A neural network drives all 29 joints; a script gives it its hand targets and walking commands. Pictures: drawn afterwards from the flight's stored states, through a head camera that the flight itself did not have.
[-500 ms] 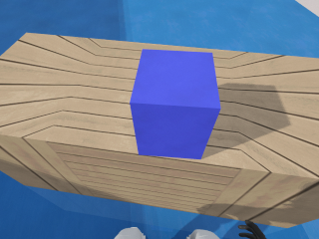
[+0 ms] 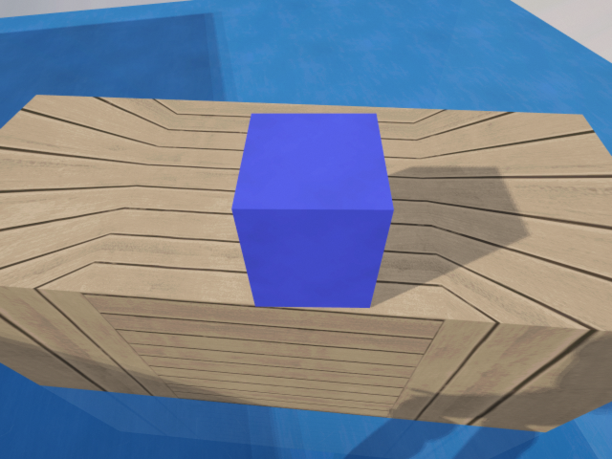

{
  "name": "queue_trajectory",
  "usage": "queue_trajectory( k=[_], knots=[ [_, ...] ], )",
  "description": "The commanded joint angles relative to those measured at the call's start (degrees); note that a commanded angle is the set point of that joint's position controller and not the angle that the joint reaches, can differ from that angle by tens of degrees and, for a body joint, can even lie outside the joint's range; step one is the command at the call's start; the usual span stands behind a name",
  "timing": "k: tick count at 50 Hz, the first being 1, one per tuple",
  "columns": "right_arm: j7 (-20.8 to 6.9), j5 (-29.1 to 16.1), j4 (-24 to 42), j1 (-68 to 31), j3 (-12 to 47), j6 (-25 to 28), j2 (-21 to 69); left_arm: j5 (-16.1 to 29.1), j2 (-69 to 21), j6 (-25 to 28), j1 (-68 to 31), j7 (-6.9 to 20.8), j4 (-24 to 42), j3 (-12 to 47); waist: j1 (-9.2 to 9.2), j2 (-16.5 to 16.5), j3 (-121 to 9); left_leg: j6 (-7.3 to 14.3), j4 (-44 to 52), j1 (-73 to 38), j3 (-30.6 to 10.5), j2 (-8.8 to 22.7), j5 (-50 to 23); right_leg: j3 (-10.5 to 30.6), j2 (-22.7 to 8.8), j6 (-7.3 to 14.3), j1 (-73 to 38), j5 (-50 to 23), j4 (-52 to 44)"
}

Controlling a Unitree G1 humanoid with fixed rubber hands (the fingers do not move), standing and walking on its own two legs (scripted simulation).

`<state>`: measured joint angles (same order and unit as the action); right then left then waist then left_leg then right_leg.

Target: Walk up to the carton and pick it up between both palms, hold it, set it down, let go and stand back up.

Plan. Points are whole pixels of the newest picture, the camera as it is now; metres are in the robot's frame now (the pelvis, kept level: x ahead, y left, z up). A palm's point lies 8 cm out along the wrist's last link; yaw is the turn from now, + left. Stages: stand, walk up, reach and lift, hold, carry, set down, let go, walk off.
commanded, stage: walk up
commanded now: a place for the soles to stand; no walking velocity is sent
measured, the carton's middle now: (312, 214) +0.47 -0.01 +0.01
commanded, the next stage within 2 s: reach and lift in 1.18 s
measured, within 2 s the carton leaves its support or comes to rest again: neither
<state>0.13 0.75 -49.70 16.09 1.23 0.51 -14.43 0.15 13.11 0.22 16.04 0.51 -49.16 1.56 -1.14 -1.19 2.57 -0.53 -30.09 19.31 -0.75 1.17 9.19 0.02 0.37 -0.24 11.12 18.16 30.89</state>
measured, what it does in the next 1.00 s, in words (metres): stands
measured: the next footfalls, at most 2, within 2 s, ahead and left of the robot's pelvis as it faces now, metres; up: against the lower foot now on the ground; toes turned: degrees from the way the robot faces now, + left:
none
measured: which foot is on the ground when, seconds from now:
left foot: down 0.00-1.00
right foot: down 0.00-1.00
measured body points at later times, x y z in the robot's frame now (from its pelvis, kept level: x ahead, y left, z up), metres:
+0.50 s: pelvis +0.01 +0.01 +0.00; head +0.03 +0.01 +0.45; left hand +0.05 +0.27 -0.14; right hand +0.09 -0.26 -0.13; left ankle +0.08 +0.13 -0.73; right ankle -0.02 -0.12 -0.73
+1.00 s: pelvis +0.02 +0.01 +0.00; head +0.04 +0.02 +0.45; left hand +0.09 +0.27 -0.14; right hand +0.05 -0.26 -0.14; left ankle +0.08 +0.13 -0.73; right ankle -0.02 -0.13 -0.73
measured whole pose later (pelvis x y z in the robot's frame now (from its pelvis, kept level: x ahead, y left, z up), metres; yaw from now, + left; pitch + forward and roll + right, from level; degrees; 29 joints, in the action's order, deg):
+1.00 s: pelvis +0.02 +0.01 +0.00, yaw -3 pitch -1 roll +0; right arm 0.6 0.5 -57.7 13.5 2.2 -0.6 -16.1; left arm -0.3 15.7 0.9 16.3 -1.2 -53.6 2.5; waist -0.6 0.6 1.9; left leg 0.4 -27.8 16.6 2.2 0.6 10.6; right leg 3.7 -0.6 -1.5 9.6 18.3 28.5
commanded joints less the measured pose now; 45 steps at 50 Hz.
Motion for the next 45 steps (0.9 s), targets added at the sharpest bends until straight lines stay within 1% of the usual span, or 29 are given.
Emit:
queue_trajectory(
  k=[1, 2, 5, 7, 8, 10, 11, 12, 13, 16, 18, 20, 21, 22, 24, 25, 26, 28, 30, 31, 32, 33, 36, 38, 39, 41, 42, 44, 45],
  knots=[
    [0.4, -0.2, 1.6, 0.5, -1.4, 1.3, -7.0, 0.0, 6.9, 0.5, 1.4, -0.4, 1.2, -1.7, 0.86, 1.9, 0.2, 3.4, 6.4, -4.2, -7.5, 4.6, 4.3, 5.8, -4.8, 2.8, 5.2, 2.1, -8.2],
    [0.5, -0.2, 1.3, 0.2, -1.3, 1.3, -7.0, -0.2, 6.7, 0.5, 2.0, -0.4, 1.0, -1.7, 1.31, 0.8, -0.1, 3.4, 7.4, -3.4, -8.1, 5.1, 5.4, 5.0, -4.3, 2.8, 4.2, 1.2, -7.3],
    [0.7, -0.4, 0.8, -0.6, -1.3, 0.9, -7.7, -0.4, 6.5, 0.4, 2.5, -0.7, 0.0, -1.4, 1.86, -2.1, 1.1, 3.9, 9.8, -0.9, -9.6, 5.9, 9.3, 4.8, -3.9, 2.8, 2.9, 1.1, -6.1],
    [0.6, -0.6, 0.2, -0.1, -1.4, 0.6, -7.7, -0.3, 7.2, 0.5, 2.6, -0.8, -0.6, -1.2, 1.48, -1.1, 1.3, 3.9, 9.6, -1.7, -9.2, 5.5, 9.0, 5.0, -3.9, 2.7, 3.7, 0.7, -6.5],
    [0.6, -0.4, -0.1, 0.2, -1.2, 0.6, -7.4, -0.4, 7.0, 0.5, 2.4, -0.9, -0.8, -1.2, 1.12, -1.4, 0.6, 3.8, 9.2, -2.3, -8.8, 5.4, 7.9, 5.1, -4.2, 2.8, 3.5, 0.1, -6.7],
    [0.6, -0.4, -0.4, -0.1, -1.4, 0.6, -7.4, -0.3, 7.5, 0.8, 3.1, -1.0, -1.5, -1.2, 1.28, -1.5, -1.4, 3.9, 8.1, -4.9, -8.2, 5.2, 5.2, 5.3, -4.4, 2.7, 3.8, -1.3, -7.0],
    [0.5, -0.2, -0.7, 0.1, -1.4, 0.6, -7.6, -0.5, 7.8, 0.8, 2.7, -1.0, -1.3, -1.1, 0.74, -1.4, -2.4, 3.8, 7.8, -5.6, -8.0, 5.3, 4.2, 5.3, -4.5, 2.6, 3.3, -1.9, -6.9],
    [0.6, -0.3, -0.7, -0.2, -1.3, 0.6, -7.7, -0.5, 7.9, 0.8, 2.6, -1.1, -1.7, -1.1, 1.06, -1.6, -2.3, 4.1, 7.1, -6.4, -7.8, 5.0, 2.3, 5.6, -4.8, 2.6, 3.9, -2.6, -7.2],
    [0.6, -0.3, -0.7, -0.5, -1.3, 0.5, -7.6, -0.6, 8.2, 0.8, 2.1, -1.1, -1.6, -1.0, 0.56, -0.6, -2.0, 4.1, 6.6, -6.5, -7.3, 5.0, 0.2, 5.6, -5.0, 2.5, 3.8, -3.6, -7.1],
    [0.6, -0.2, -1.1, -1.2, -1.3, 0.3, -7.6, -0.5, 8.4, 0.8, 2.3, -1.2, -2.2, -0.8, 0.44, -0.7, -2.4, 3.7, 4.6, -8.5, -6.3, 4.4, -3.8, 6.2, -5.3, 2.6, 5.1, -5.6, -7.8],
    [0.7, -0.2, -1.4, -0.8, -1.2, 0.3, -7.6, -0.4, 8.6, 0.6, 2.1, -1.3, -2.5, -0.8, 0.32, 0.5, -1.9, 3.9, 5.1, -7.4, -6.7, 4.8, -3.3, 5.8, -5.0, 2.6, 4.9, -4.4, -7.6],
    [0.8, -0.3, -1.6, -1.7, -1.3, 0.1, -7.9, -0.4, 8.4, 0.6, 2.9, -1.3, -2.8, -0.6, 0.73, 1.6, -2.1, 4.1, 5.0, -8.2, -6.3, 4.7, -3.0, 5.9, -5.2, 2.5, 5.3, -5.0, -7.9],
    [0.8, -0.3, -1.6, -2.0, -1.2, 0.0, -8.1, -0.3, 8.8, 0.6, 2.9, -1.3, -2.9, -0.6, 0.64, 1.6, -1.5, 4.0, 4.9, -7.8, -6.3, 4.6, -2.1, 6.1, -5.3, 2.6, 5.5, -4.5, -8.3],
    [0.9, -0.3, -1.8, -2.1, -1.1, 0.0, -8.0, -0.3, 8.9, 0.6, 3.0, -1.3, -3.0, -0.7, 0.76, 0.5, -1.5, 3.8, 4.8, -7.9, -6.0, 4.3, -2.1, 6.5, -5.7, 2.6, 5.4, -4.6, -8.7],
    [0.8, -0.3, -2.4, -1.8, -1.0, 0.0, -7.9, -0.5, 9.1, 0.6, 2.6, -1.3, -3.4, -0.8, 0.37, 1.8, -0.9, 3.7, 4.9, -7.5, -6.2, 4.5, -3.1, 6.2, -5.6, 2.6, 5.0, -5.7, -8.3],
    [0.9, -0.4, -2.5, -2.0, -0.9, 0.1, -8.1, -0.4, 9.1, 0.6, 3.0, -1.3, -3.5, -0.6, 0.61, 1.0, -0.7, 3.7, 5.2, -7.7, -5.9, 4.3, -3.1, 6.1, -5.5, 2.5, 5.4, -5.6, -8.3],
    [0.9, -0.4, -2.7, -1.7, -1.0, 0.1, -8.2, -0.5, 9.1, 0.6, 3.0, -1.3, -3.5, -0.6, 0.4, 1.2, -1.1, 3.9, 5.2, -7.8, -6.3, 4.5, -3.2, 6.1, -5.4, 2.5, 5.0, -5.3, -8.3],
    [0.7, -0.2, -3.7, -1.5, -0.8, -0.5, -7.6, -0.4, 8.8, 1.0, 2.5, -1.3, -2.7, -0.6, 0.19, 1.1, -0.8, 3.2, 5.2, -8.5, -5.1, 3.6, 1.9, 7.6, -6.0, 3.0, 7.1, -1.8, -10.1],
    [0.6, -0.4, -4.0, -1.6, -0.5, -0.7, -7.7, -0.2, 9.3, 1.1, 1.8, -1.3, -2.4, -0.7, 0.19, 2.4, -0.4, 2.9, 5.6, -8.3, -5.1, 3.6, 2.4, 7.5, -5.8, 3.0, 7.4, -0.9, -10.7],
    [0.7, -0.2, -4.2, -1.7, -0.5, -0.7, -7.7, -0.4, 9.6, 1.2, 2.1, -1.3, -2.5, -0.7, 0.33, 3.2, 0.0, 2.9, 5.9, -8.6, -5.1, 3.7, 2.5, 7.4, -5.7, 2.9, 7.6, -1.4, -10.5],
    [0.7, -0.4, -4.6, -1.8, -0.5, -0.6, -8.1, -0.2, 9.3, 1.2, 2.5, -1.3, -2.4, -0.7, 0.5, 3.1, 0.5, 3.0, 5.9, -8.4, -5.0, 3.7, 2.3, 7.4, -5.6, 2.8, 7.8, -1.6, -10.6],
    [0.7, -0.3, -4.8, -2.0, -0.5, -0.6, -8.2, -0.3, 9.2, 1.3, 2.9, -1.3, -2.5, -0.6, 0.55, 1.5, 0.2, 3.1, 6.3, -7.8, -4.9, 3.9, 2.5, 7.5, -5.5, 2.8, 7.2, -1.7, -10.4],
    [0.7, -0.3, -5.3, -1.4, -0.3, -0.3, -8.2, -0.4, 9.3, 1.4, 2.8, -1.5, -2.3, -0.7, 0.6, 2.0, -0.7, 3.1, 6.7, -7.7, -5.2, 4.3, 0.2, 7.3, -5.4, 2.8, 4.8, -5.0, -8.7],
    [0.7, -0.2, -5.4, -2.0, -0.4, -0.2, -8.6, -0.4, 8.7, 1.3, 3.6, -1.5, -2.6, -0.5, 1.16, 0.8, -0.9, 3.3, 7.2, -7.4, -5.2, 4.8, 0.7, 6.7, -5.0, 2.7, 4.6, -4.9, -8.0],
    [0.7, -0.4, -5.5, -1.7, -0.4, -0.3, -8.7, -0.5, 8.8, 1.3, 3.8, -1.6, -2.5, -0.5, 0.93, 0.4, -1.6, 3.3, 7.5, -7.5, -5.2, 4.7, 1.3, 6.9, -5.1, 2.7, 3.9, -5.0, -7.9],
    [0.7, -0.3, -5.8, -1.6, -0.3, -0.3, -8.6, -0.5, 8.8, 1.3, 3.3, -1.7, -2.5, -0.6, 1.07, 1.4, -1.8, 3.5, 7.3, -7.5, -5.2, 4.9, -1.3, 6.6, -5.1, 2.7, 2.8, -6.8, -7.3],
    [0.7, -0.2, -5.8, -2.1, -0.3, -0.3, -8.6, -0.4, 8.4, 1.4, 3.9, -1.8, -2.6, -0.4, 1.44, 0.6, -2.2, 3.5, 6.5, -8.3, -4.4, 4.7, -2.5, 7.2, -5.3, 2.7, 3.1, -7.9, -7.6],
    [0.7, -0.3, -6.0, -1.3, -0.2, -0.4, -8.3, -0.6, 9.4, 1.3, 3.4, -1.9, -2.7, -0.5, 0.82, 1.7, -2.0, 3.4, 6.0, -8.3, -4.0, 4.6, -3.3, 7.2, -5.4, 2.6, 3.0, -8.9, -7.5],
    [0.7, -0.2, -6.3, -1.1, -0.2, -0.5, -8.4, -0.6, 9.4, 1.3, 3.4, -1.9, -2.8, -0.6, 0.7, 1.5, -1.6, 3.4, 6.4, -8.4, -3.9, 4.6, -3.6, 7.4, -5.4, 2.5, 3.3, -9.0, -7.4]
  ],
)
